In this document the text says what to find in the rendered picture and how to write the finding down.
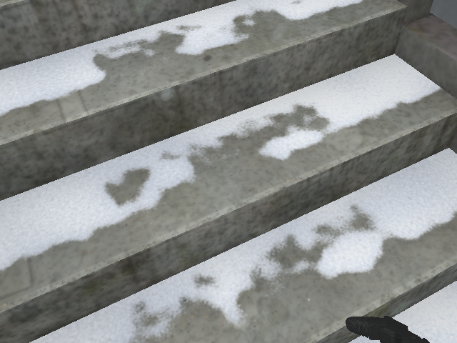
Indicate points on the right robot hand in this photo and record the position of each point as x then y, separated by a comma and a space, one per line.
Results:
386, 329

